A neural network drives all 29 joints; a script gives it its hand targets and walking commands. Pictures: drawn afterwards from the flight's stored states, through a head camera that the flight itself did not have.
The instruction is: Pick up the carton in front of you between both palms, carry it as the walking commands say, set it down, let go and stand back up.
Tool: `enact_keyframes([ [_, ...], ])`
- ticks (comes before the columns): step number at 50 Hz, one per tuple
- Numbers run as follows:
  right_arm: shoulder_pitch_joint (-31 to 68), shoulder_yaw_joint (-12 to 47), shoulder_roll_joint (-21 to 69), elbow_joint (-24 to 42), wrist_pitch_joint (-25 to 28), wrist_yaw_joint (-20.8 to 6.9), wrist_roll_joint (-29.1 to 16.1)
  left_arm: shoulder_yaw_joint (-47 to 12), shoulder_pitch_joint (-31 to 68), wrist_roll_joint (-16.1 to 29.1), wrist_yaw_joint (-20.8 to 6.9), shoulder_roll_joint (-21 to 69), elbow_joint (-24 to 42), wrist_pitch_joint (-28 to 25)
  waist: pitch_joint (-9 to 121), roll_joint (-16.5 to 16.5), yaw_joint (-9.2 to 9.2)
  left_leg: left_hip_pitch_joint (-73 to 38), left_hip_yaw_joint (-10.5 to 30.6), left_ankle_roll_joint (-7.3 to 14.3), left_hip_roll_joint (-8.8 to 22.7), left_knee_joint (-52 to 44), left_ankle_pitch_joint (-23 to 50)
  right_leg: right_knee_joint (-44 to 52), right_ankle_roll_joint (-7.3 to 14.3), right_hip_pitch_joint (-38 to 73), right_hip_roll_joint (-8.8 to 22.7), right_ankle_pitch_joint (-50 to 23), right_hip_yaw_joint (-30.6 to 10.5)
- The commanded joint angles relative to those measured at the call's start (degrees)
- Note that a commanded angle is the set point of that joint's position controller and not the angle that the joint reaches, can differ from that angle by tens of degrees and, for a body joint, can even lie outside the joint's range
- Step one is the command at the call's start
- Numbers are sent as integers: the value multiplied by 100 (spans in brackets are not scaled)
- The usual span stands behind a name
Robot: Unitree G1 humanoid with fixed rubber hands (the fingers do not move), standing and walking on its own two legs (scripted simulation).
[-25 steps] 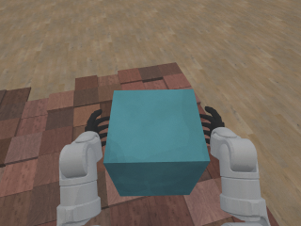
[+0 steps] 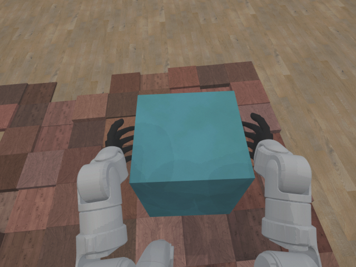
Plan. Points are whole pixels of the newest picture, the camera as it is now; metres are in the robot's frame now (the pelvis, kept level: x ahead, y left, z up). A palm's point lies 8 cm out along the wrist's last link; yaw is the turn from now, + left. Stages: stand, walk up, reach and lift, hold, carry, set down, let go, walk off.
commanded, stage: carry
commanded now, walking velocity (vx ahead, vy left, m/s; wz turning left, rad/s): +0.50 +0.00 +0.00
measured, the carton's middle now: (187, 159) +0.35 +0.03 +0.00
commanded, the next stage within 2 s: none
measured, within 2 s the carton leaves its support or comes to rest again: neither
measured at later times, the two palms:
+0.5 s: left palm (134, 29) +0.64 +0.18 +0.16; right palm (255, 32) +0.62 -0.12 +0.16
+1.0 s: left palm out of the picture +0.90 +0.15 +0.14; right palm out of the picture +0.90 -0.15 +0.13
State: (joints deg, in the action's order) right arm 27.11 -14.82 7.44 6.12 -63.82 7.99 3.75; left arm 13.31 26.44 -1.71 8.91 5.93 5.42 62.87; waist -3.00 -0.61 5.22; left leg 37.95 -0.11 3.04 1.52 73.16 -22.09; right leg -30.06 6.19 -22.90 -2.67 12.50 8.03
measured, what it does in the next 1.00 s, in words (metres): walks ahead: left foot 0.03 m higher, then right foot 0.03 m lower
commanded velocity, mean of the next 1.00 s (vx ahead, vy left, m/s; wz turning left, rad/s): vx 0.50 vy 0.00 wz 0.00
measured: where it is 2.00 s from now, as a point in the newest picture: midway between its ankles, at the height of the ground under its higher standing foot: (199, 102)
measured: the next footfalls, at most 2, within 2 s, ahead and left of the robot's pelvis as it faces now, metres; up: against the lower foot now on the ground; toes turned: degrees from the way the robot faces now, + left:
left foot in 0.20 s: +0.30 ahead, +0.15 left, +0.03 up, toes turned +4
right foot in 0.68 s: +0.56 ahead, -0.07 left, +0.00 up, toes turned -7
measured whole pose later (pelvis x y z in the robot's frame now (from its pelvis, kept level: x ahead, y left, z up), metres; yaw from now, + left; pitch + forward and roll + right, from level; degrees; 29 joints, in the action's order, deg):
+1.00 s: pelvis +0.61 +0.00 +0.02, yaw -1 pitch +5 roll +1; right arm 19.9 -12.6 10.3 21.5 -73.3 7.7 4.8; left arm 13.8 19.9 -3.3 7.3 10.3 20.3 72.3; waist 4.3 -0.3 1.9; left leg 37.7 -4.9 -0.2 3.4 46.5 -11.8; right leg -19.1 3.6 -7.1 -0.4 17.1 6.5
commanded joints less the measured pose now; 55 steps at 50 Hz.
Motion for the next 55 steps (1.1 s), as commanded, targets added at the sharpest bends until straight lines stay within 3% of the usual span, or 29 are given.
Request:
enact_keyframes([
  [1, 3372, 3950, 4808, 617, 341, -477, -1268, -4762, 4400, 2399, -948, 5621, 933, -250, 3208, 560, -200, 928, -18, -63, 257, -366, 143, 855, 980, 3019, 1832, -1249, -2427],
  [4, 3161, 4078, 4545, 739, 374, -463, -1243, -4737, 3977, 2299, -918, 5338, 852, -268, 2988, 489, -97, 1192, -56, -142, 368, -1347, 448, 924, 902, 3270, 1874, -1536, -2199],
  [6, 3149, 4152, 4404, 835, 346, -478, -1296, -4667, 3775, 2212, -883, 5136, 887, -242, 2725, 540, -145, 140, -450, -131, 106, -2641, 569, 1080, 587, 2604, 1631, -1788, -1525],
  [8, 3101, 4211, 4305, 848, 266, -503, -1391, -4526, 3592, 2057, -838, 4893, 892, -166, 2599, 967, -268, -764, -1027, -34, -297, -3374, 683, 787, 275, 2312, 1412, -2692, -935],
  [10, 2883, 4224, 4239, 658, 159, -530, -1497, -4341, 3231, 1816, -780, 4646, 705, -41, 2988, 890, -666, -2471, -1253, 173, -519, -4293, 1394, -538, -128, 1935, 1119, -4039, -221],
  [11, 2692, 4163, 4146, 528, 120, -530, -1507, -4245, 3137, 1693, -753, 4504, 656, 35, 3485, 530, -1000, -3902, -94, 544, 78, -4375, 1143, -1662, -437, 920, 856, -3320, -9],
  [12, 2650, 4111, 3992, 485, 95, -516, -1490, -4146, 2996, 1620, -740, 4437, 643, 108, 3891, -1389, -1110, -5083, 2693, 1301, 1556, -4710, 2194, -3468, -727, -721, 237, -1073, -155],
  [13, 2662, 4138, 4120, 426, 39, -526, -1556, -4036, 3064, 1550, -714, 4401, 573, 142, 3720, -1857, -986, -5529, 3493, 1585, 1890, -4950, 3887, -4546, -644, -1782, -192, 1681, -674],
  [14, 2840, 4252, 4221, 581, 2, -569, -1693, -3928, 3074, 1444, -684, 4470, 489, 156, 3546, -1121, -966, -5544, 2931, 1522, 1874, -4599, 4383, -4941, -479, -2210, 127, 1793, -1009],
  [15, 3119, 4388, 4396, 712, -9, -624, -1862, -3808, 3029, 1320, -663, 4517, 491, 169, 3318, -378, -1026, -5292, 2542, 1295, 1768, -4522, 4169, -4692, -413, -2394, 307, 1554, -1059],
  [16, 3510, 4530, 4614, 849, 7, -683, -2036, -3744, 3084, 1238, -652, 4598, 452, 170, 3050, -183, -984, -4930, 2238, 1040, 1634, -4681, 3740, -4204, -394, -2366, 457, 1277, -1075],
  [18, 3951, 4678, 4924, 964, 45, -789, -2302, -3715, 3216, 1124, -640, 4734, 504, 129, 2920, -369, -829, -4434, 1804, 787, 1497, -5025, 2944, -3375, -410, -1944, 580, 885, -1033],
  [22, 3871, 4678, 4989, 1003, 10, -864, -2514, -3828, 3181, 1029, -580, 4748, 758, 131, 2722, -672, -836, -4320, 1035, 880, 1390, -5429, 3074, -1819, -570, -1604, 555, 328, -695],
  [27, 3347, 4413, 4423, 1171, -256, -720, -2305, -4051, 3200, 1326, -564, 4392, 1333, 403, 2429, -742, -786, -4255, 87, 538, 1075, -5407, 3441, -250, -611, -924, 498, -1242, -322],
  [31, 3153, 4069, 3790, 1236, -561, -480, -1970, -4008, 3478, 1718, -574, 3931, 1504, 736, 2146, -799, -850, -4359, -110, 369, 1037, -4882, 3245, 506, -458, -546, 486, -1446, -218],
  [33, 3188, 3930, 3579, 1251, -751, -376, -1857, -3812, 3415, 1824, -558, 3723, 1371, 909, 2424, -452, -564, -4075, -512, 92, 775, -3660, 3871, 1010, -384, 764, 262, -1364, 223],
  [34, 3246, 3862, 3455, 1250, -851, -331, -1850, -3684, 3330, 1831, -547, 3616, 1267, 991, 2778, -54, -400, -3358, -695, -47, 578, -2596, 3073, 678, -411, 1881, 488, -1112, 41],
  [35, 3348, 3809, 3357, 1267, -964, -288, -1874, -3505, 3168, 1848, -521, 3453, 1171, 1082, 2990, 735, -249, -2333, -804, -171, 302, -1367, 1574, 251, -429, 2680, 1518, -1694, -1317],
  [36, 3505, 3768, 3488, 1266, -1069, -250, -1909, -3402, 3512, 1755, -465, 3187, 1185, 1144, 3170, 1860, -348, -402, -470, -281, -387, -283, -694, 409, 446, 4076, 2498, -2258, -3283],
  [37, 3583, 3741, 3464, 1438, -1133, -217, -1922, -3380, 3381, 1843, -447, 3372, 1260, 1189, 3062, 1985, -225, 515, -187, -217, -333, 458, -980, 885, 844, 4124, 2589, -1155, -3873],
  [38, 3838, 3777, 3675, 1543, -1169, -212, -1978, -3362, 3512, 1905, -470, 3598, 1463, 1215, 2855, 1553, -230, 700, -38, -116, -89, 568, -744, 921, 753, 3839, 2364, -1246, -3497],
  [39, 3945, 3791, 3904, 1606, -1173, -234, -2010, -3449, 3726, 2007, -521, 3854, 1686, 1237, 2756, 852, -213, 688, -5, -95, 29, 379, -411, 928, 629, 3514, 2215, -1471, -3069],
  [40, 3902, 3803, 4101, 1632, -1169, -272, -2004, -3545, 3919, 2077, -581, 4091, 1850, 1247, 2660, 657, -260, 587, 15, -99, 194, 76, -134, 994, 516, 3196, 2150, -1643, -2690],
  [42, 3604, 3874, 4400, 1635, -1156, -342, -1864, -3656, 3834, 2079, -695, 4418, 1958, 1249, 2760, 673, -329, 315, -47, -163, 261, -440, 194, 1255, 411, 2920, 1988, -1339, -2194],
  [44, 3051, 3963, 4597, 1498, -1124, -407, -1651, -3754, 3332, 1940, -804, 4621, 1835, 1238, 2679, 719, -357, 376, -179, -290, 281, -1207, 352, 1481, 438, 2952, 1922, -1383, -1823],
  [47, 2350, 4257, 4902, 1341, -1004, -565, -1494, -4014, 2599, 1785, -996, 4875, 1618, 1150, 2421, 700, -250, 416, -488, -358, 188, -2363, 803, 1342, 361, 3111, 1642, -2344, -1215],
  [50, 1885, 4595, 5069, 1419, -829, -735, -1504, -4325, 2013, 1661, -1139, 5032, 1595, 973, 2052, 691, -198, 254, -813, -338, 27, -3438, 1538, 1295, 296, 3094, 1446, -3168, -899],
  [52, 1453, 4700, 5262, 1433, -754, -833, -1564, -4487, 1635, 1708, -1206, 5243, 1601, 875, 1866, 845, -257, -293, -1027, -243, -67, -4026, 1955, 1436, 159, 2861, 1410, -3481, -690],
  [55, 886, 4805, 5469, 1645, -628, -983, -1681, -4636, 1004, 1730, -1307, 5513, 1777, 740, 2101, 968, -423, -1536, -1300, -19, -316, -4542, 2240, 609, -131, 2840, 1346, -4850, -261],
])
